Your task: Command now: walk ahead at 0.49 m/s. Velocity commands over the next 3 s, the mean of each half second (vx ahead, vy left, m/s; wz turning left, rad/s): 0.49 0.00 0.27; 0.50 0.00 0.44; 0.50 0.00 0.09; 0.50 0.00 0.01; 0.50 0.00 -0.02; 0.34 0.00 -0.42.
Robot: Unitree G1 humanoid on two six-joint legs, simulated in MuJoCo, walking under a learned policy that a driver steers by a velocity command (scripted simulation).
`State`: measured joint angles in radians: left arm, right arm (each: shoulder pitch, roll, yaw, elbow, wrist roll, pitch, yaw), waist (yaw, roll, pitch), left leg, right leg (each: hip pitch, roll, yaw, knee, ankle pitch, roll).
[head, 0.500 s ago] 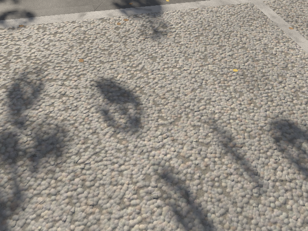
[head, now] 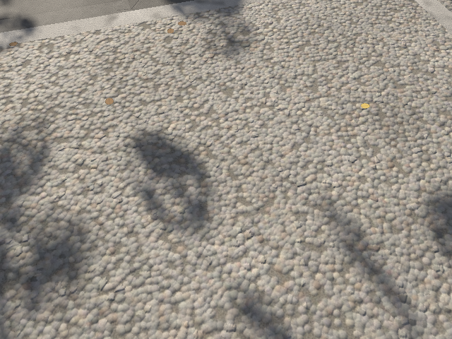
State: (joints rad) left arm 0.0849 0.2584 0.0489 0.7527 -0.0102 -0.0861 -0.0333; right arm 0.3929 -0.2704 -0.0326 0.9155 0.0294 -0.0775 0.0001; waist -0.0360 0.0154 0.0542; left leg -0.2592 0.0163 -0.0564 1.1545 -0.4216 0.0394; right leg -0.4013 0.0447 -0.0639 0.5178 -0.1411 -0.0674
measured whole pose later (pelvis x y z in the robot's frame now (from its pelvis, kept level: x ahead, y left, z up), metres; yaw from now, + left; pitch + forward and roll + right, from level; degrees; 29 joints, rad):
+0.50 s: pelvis +0.30 +0.07 -0.01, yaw +10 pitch +2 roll -1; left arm 0.27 0.29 0.04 0.89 -0.01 -0.07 0.00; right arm 0.14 -0.29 -0.06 0.70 0.02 -0.07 0.04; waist 0.02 0.01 0.05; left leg -0.50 -0.04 0.03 0.62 -0.17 0.09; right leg -0.19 -0.01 -0.03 1.03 -0.49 0.00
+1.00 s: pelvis +0.60 +0.10 +0.00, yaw +23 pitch +2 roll -1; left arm 0.10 0.28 0.05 0.74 0.00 -0.13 -0.03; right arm 0.37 -0.29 -0.06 0.75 0.02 -0.04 -0.02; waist -0.04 0.02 0.00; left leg -0.23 -0.08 -0.17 0.99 -0.50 0.04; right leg -0.43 0.05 -0.01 0.54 -0.15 -0.04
